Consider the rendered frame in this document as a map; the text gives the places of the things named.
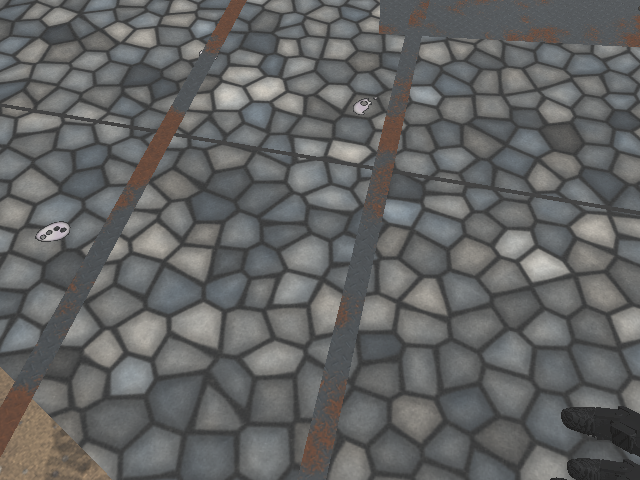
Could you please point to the right robot hand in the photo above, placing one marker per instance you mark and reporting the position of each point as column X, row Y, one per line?
column 621, row 426

